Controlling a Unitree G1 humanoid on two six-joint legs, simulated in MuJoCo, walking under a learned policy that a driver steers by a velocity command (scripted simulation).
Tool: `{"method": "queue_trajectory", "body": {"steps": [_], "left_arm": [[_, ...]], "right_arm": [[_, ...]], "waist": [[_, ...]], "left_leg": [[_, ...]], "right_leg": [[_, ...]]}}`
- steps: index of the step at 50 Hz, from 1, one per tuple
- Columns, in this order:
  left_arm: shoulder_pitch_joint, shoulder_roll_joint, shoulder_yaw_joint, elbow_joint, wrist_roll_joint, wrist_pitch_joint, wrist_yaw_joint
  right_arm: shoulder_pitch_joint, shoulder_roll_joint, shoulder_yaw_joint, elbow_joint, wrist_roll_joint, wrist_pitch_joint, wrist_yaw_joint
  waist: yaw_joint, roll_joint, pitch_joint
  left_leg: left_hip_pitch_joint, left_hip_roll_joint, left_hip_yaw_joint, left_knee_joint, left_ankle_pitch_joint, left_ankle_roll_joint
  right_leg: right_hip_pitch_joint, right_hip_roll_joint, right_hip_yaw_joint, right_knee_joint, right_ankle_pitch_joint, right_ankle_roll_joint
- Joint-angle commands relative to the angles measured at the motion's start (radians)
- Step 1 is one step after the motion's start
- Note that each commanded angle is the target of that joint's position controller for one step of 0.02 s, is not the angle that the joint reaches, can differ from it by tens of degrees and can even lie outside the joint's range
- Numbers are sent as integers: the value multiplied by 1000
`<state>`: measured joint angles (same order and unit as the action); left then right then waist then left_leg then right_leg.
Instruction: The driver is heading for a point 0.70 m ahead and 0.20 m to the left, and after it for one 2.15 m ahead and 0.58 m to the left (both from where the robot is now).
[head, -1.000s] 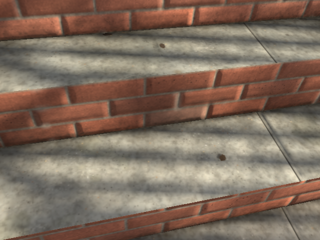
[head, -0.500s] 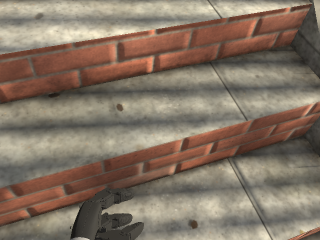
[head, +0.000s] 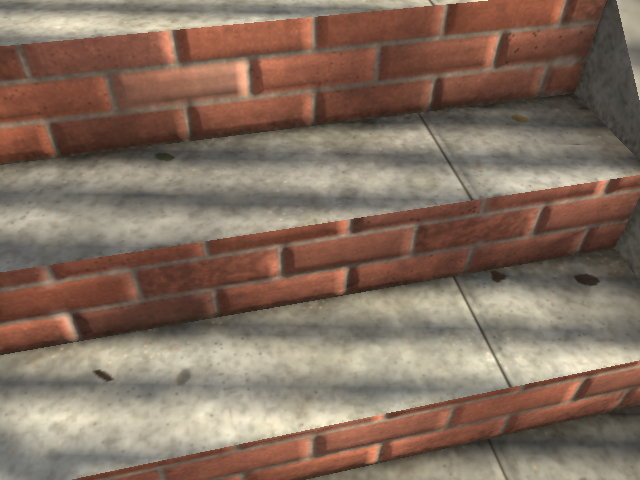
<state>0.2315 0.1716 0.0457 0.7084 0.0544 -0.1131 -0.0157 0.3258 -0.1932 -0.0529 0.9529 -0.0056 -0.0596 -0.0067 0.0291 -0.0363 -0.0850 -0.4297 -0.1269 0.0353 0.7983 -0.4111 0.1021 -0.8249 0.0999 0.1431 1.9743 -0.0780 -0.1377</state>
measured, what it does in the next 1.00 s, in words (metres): climbs, turning left: right foot 0.22 m higher, then left foot 0.17 m higher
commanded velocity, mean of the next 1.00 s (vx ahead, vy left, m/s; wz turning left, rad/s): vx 0.50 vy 0.00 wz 0.30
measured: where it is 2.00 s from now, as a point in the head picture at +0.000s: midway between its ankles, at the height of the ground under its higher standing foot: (306, 191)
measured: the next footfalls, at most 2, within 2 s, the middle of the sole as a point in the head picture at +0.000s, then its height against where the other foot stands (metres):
right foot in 0.30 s outside the picture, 0.22 m higher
left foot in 0.76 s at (269, 375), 0.17 m higher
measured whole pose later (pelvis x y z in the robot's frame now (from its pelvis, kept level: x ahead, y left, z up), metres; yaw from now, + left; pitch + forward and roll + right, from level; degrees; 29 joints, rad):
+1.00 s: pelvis +0.55 +0.02 +0.39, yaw +18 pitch +7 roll +3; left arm 0.12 0.23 -0.02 0.97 0.07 -0.05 -0.08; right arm 0.50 -0.15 0.01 1.18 -0.06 -0.02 0.07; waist -0.04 -0.05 -0.19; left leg -0.52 -0.15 -0.06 0.78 -0.40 0.06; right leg -1.11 -0.01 0.17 2.05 -0.05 -0.24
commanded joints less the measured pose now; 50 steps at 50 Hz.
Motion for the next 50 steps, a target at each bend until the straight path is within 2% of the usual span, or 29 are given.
{"method": "queue_trajectory", "body": {"steps": [1,6,9,12,13,14,15,16,17,18,19,20,22,23,25,26,28,31,33,37,38,39,40,41,42,44,45,47,50], "left_arm": [[-30,-89,-60,-95,-2,31,20],[-334,-129,-81,-240,-4,49,53],[-619,-159,-121,-398,10,43,36],[-577,-156,-141,-412,-40,72,8],[-398,-112,-112,-326,-65,74,10],[-172,-53,-71,-265,-69,93,20],[42,30,-33,-221,-44,101,31],[130,56,-68,-206,-48,198,16],[410,197,-26,-10,-34,205,-25],[464,224,-4,63,14,199,-41],[229,223,-1,116,-26,163,-50],[74,92,-26,166,-34,129,-54],[-87,-183,-120,261,26,82,-89],[-140,-192,-123,273,37,48,-91],[-221,-158,-107,277,27,-5,-54],[-164,-103,-97,292,46,-8,-39],[-17,-61,-95,328,69,1,-27],[188,18,-92,364,100,15,-60],[103,86,-81,325,81,35,-90],[50,317,-27,320,-6,-17,-112],[59,314,-16,325,-21,-18,-110],[107,249,-23,347,7,-8,-123],[223,164,-36,380,87,4,-132],[197,151,-39,365,109,23,-156],[63,119,-23,362,50,56,-169],[-2,52,-40,310,10,56,-121],[-65,42,-48,275,18,57,-95],[-115,7,-73,221,30,51,-64],[-215,48,-79,163,-15,56,-35]], "right_arm": [[-27,47,20,-14,3,-56,5],[217,-54,4,59,-8,-103,-1],[329,-22,8,98,-3,-79,-12],[290,-21,14,68,39,-43,-52],[307,-86,14,26,49,-67,-47],[276,-234,-26,-5,44,-100,-30],[185,-331,-71,-30,67,-134,1],[207,-191,-18,61,-95,-104,219],[358,-92,-20,55,-124,-53,270],[239,-236,-69,116,-38,-22,254],[138,-119,-45,62,-26,-19,214],[88,-57,-15,17,-26,-15,167],[135,9,22,17,-21,16,135],[117,30,27,-3,-14,34,128],[3,106,54,-73,-2,41,121],[-48,116,65,-90,7,39,128],[-143,72,76,-112,1,29,124],[-354,5,82,-208,-1,53,94],[-456,-36,79,-253,-10,81,81],[-272,-24,85,-236,-29,134,123],[-246,-45,79,-231,-31,126,119],[-202,-78,63,-208,-25,127,95],[-30,-106,48,-127,-10,131,63],[184,-167,19,-39,1,128,41],[311,-200,1,36,-55,111,52],[281,-107,15,103,-76,60,57],[223,-28,33,150,-69,36,62],[16,39,66,146,-33,12,71],[-23,36,70,125,-73,-6,89]], "waist": [[41,-29,181],[-65,122,158],[-126,51,218],[-94,61,33],[-59,74,-170],[48,161,-340],[172,242,-451],[354,165,-484],[247,-315,-628],[321,-2,-337],[145,56,-105],[64,114,-79],[-80,221,-89],[-136,208,-64],[-206,120,-17],[-188,3,-12],[-143,-24,3],[-44,-46,-10],[-60,-65,-10],[-209,-123,-99],[-197,-160,-116],[-170,-148,-153],[-149,-90,-276],[-220,3,-331],[-267,203,-147],[-183,271,-52],[-127,160,-44],[-1,48,-11],[15,80,-19]], "left_leg": [[29,251,-296,-421,239,72],[321,365,-381,-576,329,151],[353,312,-299,-715,308,83],[154,250,-108,-864,1083,112],[149,290,-112,-708,1748,118],[273,351,-141,-491,2223,94],[385,382,-161,-217,2266,84],[-152,363,-331,9,2165,211],[-279,12,-375,695,564,128],[-448,-33,-533,1233,644,116],[-655,-11,-502,1313,646,101],[-727,-16,-448,1448,620,140],[-747,81,-420,1473,669,213],[-758,112,-365,1441,623,232],[-691,160,-224,1298,435,231],[-700,153,-125,1459,330,222],[-837,135,-100,1536,278,218],[-971,168,-73,1208,395,201],[-809,221,7,906,224,167],[-470,89,121,539,163,69],[-478,4,182,323,93,53],[-392,-43,165,183,88,65],[-50,-33,-27,188,328,127],[244,40,-304,17,258,199],[256,168,-655,-318,-44,249],[192,219,-785,-353,-235,192],[202,201,-695,-317,-174,170],[76,186,-518,-300,44,142],[-85,166,-366,-405,199,148]], "right_leg": [[-358,-64,-13,32,-70,28],[-757,-135,-159,408,-322,16],[-770,-203,-201,99,-479,-30],[44,-136,-382,-562,-452,-33],[395,-24,-443,-570,-444,-13],[511,-7,-411,-571,-369,-17],[607,-37,-269,-774,-367,-45],[998,-142,182,-1187,7,-168],[1128,-491,860,-1527,186,-435],[803,-440,992,-1649,-391,-341],[642,-400,770,-1615,-667,-234],[564,-393,622,-1593,-555,-256],[455,-399,286,-1573,-272,-120],[395,-356,83,-1576,-100,-84],[248,-240,-272,-1648,0,-11],[248,-216,-307,-1696,-2,-19],[335,-220,-303,-1722,-96,-16],[530,-266,-303,-1771,-142,-29],[511,-342,-349,-1931,13,-68],[782,-474,-404,-1735,1554,-174],[944,-473,-385,-1636,1635,-192],[996,-452,-379,-1505,1709,-186],[760,-396,-362,-1262,1603,-158],[422,-319,-302,-1027,1188,-122],[0,-120,-208,-558,217,-59],[-337,-32,120,-7,190,-84],[-448,-15,138,82,154,-101],[-527,-76,72,193,43,-114],[-470,-117,-102,246,-151,-92]]}}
